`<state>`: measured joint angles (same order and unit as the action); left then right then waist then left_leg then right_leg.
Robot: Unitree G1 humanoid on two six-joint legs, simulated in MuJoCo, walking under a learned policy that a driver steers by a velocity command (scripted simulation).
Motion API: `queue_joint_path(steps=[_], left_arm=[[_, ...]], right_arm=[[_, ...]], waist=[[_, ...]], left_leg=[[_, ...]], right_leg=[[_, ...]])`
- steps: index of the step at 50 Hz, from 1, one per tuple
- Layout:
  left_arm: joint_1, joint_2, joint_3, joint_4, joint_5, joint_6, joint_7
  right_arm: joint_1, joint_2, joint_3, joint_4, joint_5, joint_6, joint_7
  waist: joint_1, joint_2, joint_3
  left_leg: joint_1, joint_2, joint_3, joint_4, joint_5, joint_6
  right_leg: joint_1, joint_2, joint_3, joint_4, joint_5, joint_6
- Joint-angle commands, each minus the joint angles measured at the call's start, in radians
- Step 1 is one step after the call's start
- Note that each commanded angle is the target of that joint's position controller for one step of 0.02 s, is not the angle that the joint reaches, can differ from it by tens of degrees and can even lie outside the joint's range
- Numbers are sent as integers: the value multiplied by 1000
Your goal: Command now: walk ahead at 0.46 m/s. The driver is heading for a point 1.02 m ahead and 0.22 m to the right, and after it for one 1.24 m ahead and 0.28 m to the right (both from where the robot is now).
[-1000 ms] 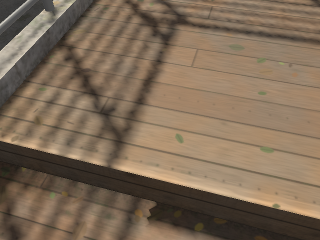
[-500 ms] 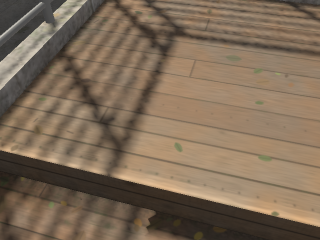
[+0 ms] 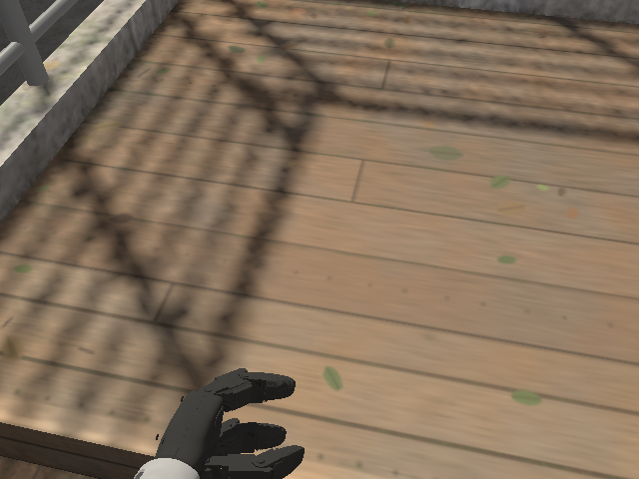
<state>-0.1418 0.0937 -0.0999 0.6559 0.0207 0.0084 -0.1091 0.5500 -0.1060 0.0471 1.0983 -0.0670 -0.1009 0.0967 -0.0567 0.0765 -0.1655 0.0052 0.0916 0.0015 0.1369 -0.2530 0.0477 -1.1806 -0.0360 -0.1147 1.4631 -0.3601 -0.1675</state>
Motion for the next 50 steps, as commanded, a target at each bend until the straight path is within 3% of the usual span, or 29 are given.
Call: queue_joint_path(steps=[1, 2, 3, 4, 5, 7, 8, 10, 13, 15, 18, 19, 20, 22, 23, 26, 27, 28, 29, 30, 31, 32, 34, 36, 39, 41, 43, 45, 50], left_arm=[[410, 96, 74, 109, -22, -22, 77], [636, 218, 107, 165, -1, -31, 124], [679, 322, 147, 213, -11, -16, 154], [809, 347, 125, 251, 79, -31, 76], [752, 333, 145, 286, 40, -64, 53], [457, 111, 106, 309, 5, -81, 31], [384, 27, 79, 331, 14, -79, 35], [335, -30, 52, 382, 34, -81, 26], [369, 12, 57, 414, 74, -102, 16], [541, 24, 52, 462, 109, -113, 39], [758, 10, 40, 544, 138, -102, 43], [827, 38, 36, 565, 136, -110, 21], [879, 51, 39, 571, 129, -115, 8], [740, 53, 36, 499, 65, -113, -26], [760, 118, 42, 488, 36, -134, -29], [807, 292, 95, 473, 26, -155, -2], [771, 344, 125, 470, 50, -145, -4], [850, 245, 122, 464, 90, -151, -6], [835, 170, 105, 431, 106, -139, -20], [747, 132, 131, 446, 55, -120, -32], [681, 110, 137, 428, 31, -126, -23], [633, 77, 124, 394, 33, -135, 0], [526, 66, 104, 327, 32, -123, 33], [505, 30, 88, 320, 27, -89, 39], [411, 51, 99, 288, 21, -95, 13], [282, 127, 120, 247, 34, -119, -4], [161, 137, 123, 200, 33, -124, -4], [109, 120, 125, 186, 20, -113, 2], [52, 112, 140, 167, 18, -58, 20]], right_arm=[[38, -320, -109, -38, 133, -29, -84], [85, -254, -102, -56, 145, -47, -102], [-89, -196, -112, -125, 112, -51, -74], [-156, -112, -97, -117, -16, 0, 42], [-236, -86, -109, -155, 15, -1, 51], [-263, -86, -82, -187, 9, 9, 1], [-287, -95, -69, -204, 1, 23, -10], [-275, -93, -56, -199, 12, 55, -31], [-387, -88, -37, -239, 30, 61, -23], [-513, -72, -13, -274, 31, 55, -23], [-679, -76, 17, -342, 46, 49, -46], [-786, -106, 17, -398, 45, 60, -52], [-871, -112, 17, -435, 42, 75, -52], [-985, -34, 41, -496, -1, 127, -20], [-962, -42, 34, -504, 7, 132, -1], [-833, -113, 4, -451, 8, 107, 7], [-667, -127, -7, -416, 20, 98, 5], [-459, -168, -17, -351, 36, 93, -3], [-179, -247, -39, -259, 17, 106, -13], [4, -290, -70, -182, -5, 101, -24], [-69, -291, -74, -140, -5, 47, -39], [-218, -256, -71, -137, 13, 18, -47], [-373, -87, -34, -95, 26, 10, -46], [-440, -1, -19, -88, -11, -2, -48], [-492, -28, -37, -122, 3, -40, -75], [-423, -78, -39, -148, -19, -46, -86], [-307, -108, -41, -124, -33, -43, -89], [-212, -160, -53, -102, -16, -45, -79], [-128, -175, -67, -55, 2, -54, -49]], waist=[[230, 82, -120], [276, -87, -229], [299, -328, -195], [315, -455, -93], [237, -366, 139], [89, -39, 84], [40, -46, 61], [-24, -26, 82], [-29, -69, 122], [39, -165, 115], [106, -76, 148], [131, -43, 109], [169, -122, 121], [114, -214, 150], [76, -264, 111], [23, -282, 77], [-30, -321, -13], [-44, -145, -248], [-142, 77, -379], [-183, 190, -301], [-122, 39, -87], [-49, 5, -7], [55, -171, -23], [147, -178, 27], [181, -87, 109], [124, -36, 88], [67, -26, 77], [42, -1, 112], [48, -5, 197]], left_leg=[[-21, 127, 56, 438, 1724, 135], [-293, 69, 3, 793, 1441, 65], [-552, -156, 0, 1187, 493, 22], [-919, -261, -373, 1596, 302, 108], [-1102, -246, -346, 1771, 309, 144], [-1101, -186, -309, 1813, 298, 196], [-1127, -157, -283, 1869, 296, 215], [-1204, -131, -275, 1889, 311, 235], [-1257, -84, -146, 1832, 230, 245], [-1375, -77, -67, 2014, 122, 228], [-1674, -45, -68, 1916, 10, 247], [-1614, -20, -5, 1655, 121, 229], [-1576, 10, 61, 1583, 153, 209], [-999, 8, 207, 1394, 100, 167], [-828, -65, 250, 1430, 51, 133], [-796, -166, 259, 1037, -156, 118], [-647, -175, 184, 1002, -89, 141], [-159, -71, -91, 977, 229, 250], [143, 62, -540, 617, 6, 342], [-5, 179, -909, 330, -123, 408], [-200, 151, -843, 314, -335, 297], [-299, 160, -714, 354, -250, 292], [-329, 197, -532, 368, 78, 241], [-408, 141, -272, 314, 224, 119], [-521, 3, 50, 186, 162, 60], [-510, 17, 108, 128, 270, 97], [-323, 54, 118, 97, 397, 118], [-191, 94, 133, 42, 572, 129], [145, 176, 164, 17, 742, 114]], right_leg=[[752, 172, -86, -314, -264, 18], [1041, -37, 332, -384, -249, -71], [1083, -176, 832, -892, -324, -163], [1020, -172, 1075, -1062, -540, -153], [892, -167, 924, -1005, -440, -115], [773, -171, 690, -956, -124, -160], [737, -182, 671, -987, -96, -156], [692, -161, 560, -1070, -56, -98], [657, -93, 302, -1138, 36, -48], [763, -84, 263, -1168, 116, -59], [1093, -136, 289, -1159, 183, -58], [1117, -135, 276, -1195, 183, -43], [1102, -141, 277, -1249, 206, -59], [653, -166, 180, -1448, 445, -103], [621, -173, 153, -1400, 902, -126], [1144, -229, 128, -1211, 1665, -34], [1202, -235, 103, -1065, 1852, 6], [902, -178, 163, -791, 1638, 39], [597, -9, 238, -513, 969, 37], [494, 166, 368, 114, 323, 71], [324, 138, 468, 394, 402, 52], [240, 118, 447, 515, 386, 53], [147, 80, 419, 585, 338, 12], [127, -1, 378, 426, 405, -3], [236, -49, 263, 197, 360, -27], [304, -58, 196, 32, 432, 12], [267, -66, 174, -217, 488, 51], [318, -63, 142, -474, 511, 88], [327, -31, 125, -756, 437, 79]])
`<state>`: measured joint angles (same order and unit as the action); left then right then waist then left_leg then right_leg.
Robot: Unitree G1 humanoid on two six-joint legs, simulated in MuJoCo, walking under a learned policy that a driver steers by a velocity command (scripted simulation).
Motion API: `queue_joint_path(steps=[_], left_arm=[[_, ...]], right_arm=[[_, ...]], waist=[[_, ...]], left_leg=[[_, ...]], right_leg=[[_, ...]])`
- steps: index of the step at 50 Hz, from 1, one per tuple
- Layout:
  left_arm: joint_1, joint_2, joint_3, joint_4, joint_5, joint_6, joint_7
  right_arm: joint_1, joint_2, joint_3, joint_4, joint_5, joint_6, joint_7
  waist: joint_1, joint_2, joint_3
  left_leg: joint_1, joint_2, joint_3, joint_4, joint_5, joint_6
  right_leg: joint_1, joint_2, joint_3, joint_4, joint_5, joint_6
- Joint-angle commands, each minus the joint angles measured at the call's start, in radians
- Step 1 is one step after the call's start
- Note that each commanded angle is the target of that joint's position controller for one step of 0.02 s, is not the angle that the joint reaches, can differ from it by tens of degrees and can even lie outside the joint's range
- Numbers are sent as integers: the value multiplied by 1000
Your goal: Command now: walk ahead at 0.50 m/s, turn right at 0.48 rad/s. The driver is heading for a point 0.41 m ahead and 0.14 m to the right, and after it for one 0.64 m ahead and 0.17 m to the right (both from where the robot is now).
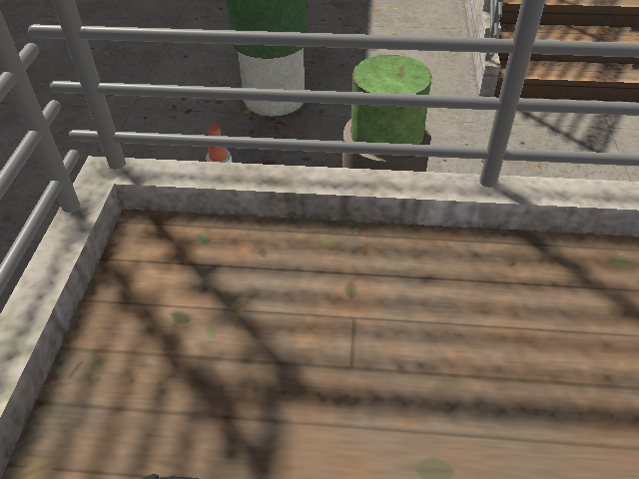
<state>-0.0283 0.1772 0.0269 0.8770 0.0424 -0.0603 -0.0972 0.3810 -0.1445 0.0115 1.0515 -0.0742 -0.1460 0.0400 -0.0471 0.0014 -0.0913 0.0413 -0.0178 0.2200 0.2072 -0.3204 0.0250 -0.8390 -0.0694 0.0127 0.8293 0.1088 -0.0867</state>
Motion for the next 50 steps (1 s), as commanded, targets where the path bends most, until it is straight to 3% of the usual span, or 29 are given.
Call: queue_joint_path(steps=[1, 4, 6, 7, 8, 9, 10, 11, 12, 13, 15, 19, 21, 23, 25, 28, 29, 30, 31, 32, 33, 34, 35, 36, 38, 40, 43, 47, 50], left_arm=[[-77, 33, 17, -61, -5, 11, 10], [-74, 74, 42, -64, -11, -5, 29], [19, 134, 69, -48, -29, -30, 54], [189, 184, 85, -6, -22, -40, 73], [444, 210, 86, 47, -14, -46, 91], [637, 182, 78, 139, 4, -33, 90], [617, 219, 106, 162, 17, -45, 93], [498, 212, 109, 148, 3, -53, 91], [275, 186, 83, 35, -83, -40, 87], [211, 131, 62, 7, -85, -38, 86], [180, 125, 54, -44, -63, -26, 86], [266, 179, 64, -81, -48, -16, 117], [334, 195, 72, -80, -59, -12, 121], [383, 202, 77, -73, -73, -9, 122], [399, 185, 77, -75, -81, -4, 125], [387, 181, 84, -102, -70, 8, 130], [370, 157, 77, -123, -62, 6, 126], [359, 106, 60, -150, -47, -2, 121], [508, 64, 41, -171, -63, -12, 115], [517, 143, 49, -136, -75, -17, 116], [400, 198, 62, -150, -70, -15, 118], [324, 202, 67, -166, -64, -11, 121], [251, 183, 66, -194, -50, -10, 121], [249, 163, 66, -208, -48, -7, 120], [286, 123, 58, -214, -44, -4, 118], [237, 95, 44, -238, -35, -12, 119], [190, 82, 30, -244, -42, -5, 111], [92, 100, 27, -265, -39, 15, 102], [115, 135, 45, -257, -26, 10, 101]], right_arm=[[55, -139, -35, -4, 11, -6, 5], [83, -176, -56, -6, 10, 17, -10], [75, -200, -66, -29, -2, 29, -25], [112, -151, -53, -54, -19, 20, -37], [154, -106, -21, -103, -17, 6, -35], [36, -133, -30, -107, -10, 19, 7], [-117, -127, -41, -163, 21, 25, 22], [-191, -153, -48, -179, 12, 16, 11], [-284, -181, -75, -285, 148, -30, -47], [-255, -195, -78, -289, 133, -39, -63], [-161, -155, -83, -286, 90, -28, -66], [-302, -114, -70, -352, 51, 3, -71], [-400, -109, -63, -377, 60, 6, -72], [-450, -140, -68, -400, 84, 9, -72], [-475, -178, -78, -417, 90, 9, -67], [-401, -218, -98, -410, 87, -6, -58], [-298, -246, -112, -391, 78, -12, -60], [-126, -303, -127, -371, 65, -14, -65], [-21, -378, -146, -331, 49, -2, -65], [-29, -279, -131, -341, 67, 5, -61], [-78, -213, -114, -356, 68, 13, -62], [-129, -200, -108, -360, 66, 24, -61], [-167, -198, -103, -352, 62, 29, -55], [-185, -184, -94, -346, 53, 29, -50], [-190, -161, -84, -326, 57, 29, -34], [-173, -196, -91, -302, 60, 41, -39], [-161, -254, -101, -282, 80, 68, -60], [-128, -265, -97, -255, 89, 81, -58], [-122, -234, -87, -239, 101, 66, -52]], waist=[[39, 71, 122], [65, 89, 103], [106, 92, 24], [116, 22, -130], [178, -144, -325], [248, -154, -323], [269, -91, -110], [227, -87, 23], [96, -85, 77], [39, -31, 38], [-10, 15, 6], [26, -6, 68], [76, -48, 65], [105, -77, 56], [107, -76, 57], [58, -102, 34], [9, -100, -35], [-59, -29, -168], [1, 342, -277], [-19, 290, -246], [-46, 167, -107], [-31, 67, -32], [-15, 26, 46], [20, 41, 63], [58, 58, 50], [55, 73, 29], [46, 97, -25], [18, 107, -32], [47, 115, -25]], left_leg=[[153, 288, -36, -34, 874, 126], [243, 311, -4, 83, 1118, 99], [132, 273, 28, 257, 1226, 71], [-108, 227, 26, 481, 1052, 8], [-531, 110, -45, 771, 550, -106], [-698, -34, -154, 1001, -191, -97], [-873, -2, -289, 1138, -160, -40], [-906, 50, -324, 1176, -92, -9], [-818, 37, -292, 1177, -26, -20], [-736, 80, -310, 1161, 9, -17], [-712, 108, -303, 1101, 13, -21], [-620, 93, -238, 699, 231, -59], [-529, 44, -236, 495, 367, -71], [-498, 17, -254, 396, 420, -86], [-506, 13, -295, 312, 385, -83], [-421, 5, -299, 228, 270, -33], [-257, 33, -303, 225, 260, 5], [12, 197, -437, 262, 217, 73], [329, 418, -916, 167, 52, 271], [321, 454, -1076, 107, -178, 286], [200, 401, -931, 83, -180, 246], [51, 348, -771, 83, -55, 210], [-85, 305, -667, 58, 137, 197], [-164, 271, -584, 48, 311, 186], [-215, 228, -462, 56, 657, 188], [-205, 232, -400, 52, 829, 205], [-228, 209, -323, 56, 786, 187], [-206, 234, -326, 108, 687, 161], [-235, 192, -319, 194, 559, 101]], right_leg=[[16, 19, -28, -160, -82, -7], [154, 84, -78, -246, -216, -21], [452, 161, -107, -275, -106, -75], [839, 123, -15, -139, 64, -159], [1339, -50, 340, -201, 20, -318], [1422, -175, 613, -429, -5, -340], [1306, -149, 550, -487, -92, -252], [1096, -125, 467, -501, -86, -225], [841, -133, 514, -548, 72, -250], [734, -110, 436, -567, 104, -233], [642, -82, 380, -582, -1, -220], [397, 6, 274, -614, -53, -181], [378, 43, 260, -597, -112, -156], [435, 22, 313, -578, -182, -148], [541, -1, 388, -513, -256, -134], [649, -3, 446, -352, -179, -105], [622, 41, 410, -228, -101, -77], [493, 96, 314, 34, -207, -37], [148, 219, 184, 334, -605, 37], [1, 135, 191, 496, -658, 47], [-37, 102, 181, 543, -556, 56], [10, 63, 144, 526, -473, 58], [56, 45, 133, 479, -437, 59], [114, 27, 123, 445, -438, 63], [174, 25, 80, 346, -463, 84], [186, 23, 47, 196, -420, 108], [324, 34, 16, -36, -264, 119], [425, 60, 22, -203, -187, 97], [598, 90, 2, -389, -46, 38]])
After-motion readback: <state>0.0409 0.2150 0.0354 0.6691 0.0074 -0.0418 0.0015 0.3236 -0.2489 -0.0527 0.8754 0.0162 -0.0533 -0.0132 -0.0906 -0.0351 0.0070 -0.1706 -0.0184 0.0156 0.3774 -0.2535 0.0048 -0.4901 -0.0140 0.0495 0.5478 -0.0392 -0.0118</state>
